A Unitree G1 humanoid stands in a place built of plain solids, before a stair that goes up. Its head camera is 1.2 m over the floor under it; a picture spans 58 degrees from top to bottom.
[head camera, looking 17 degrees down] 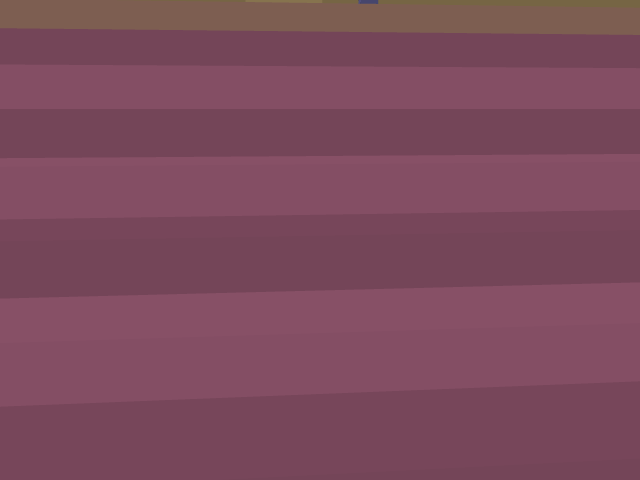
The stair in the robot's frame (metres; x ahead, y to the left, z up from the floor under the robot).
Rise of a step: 0.20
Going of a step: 0.29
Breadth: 6.55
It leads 4 degrees to the left of straight ahead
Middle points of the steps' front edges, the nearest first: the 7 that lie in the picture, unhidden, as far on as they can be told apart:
0.83 -0.72 0.40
1.13 -0.70 0.60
1.42 -0.68 0.80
1.71 -0.66 1.00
2.00 -0.64 1.19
2.30 -0.62 1.39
2.59 -0.61 1.59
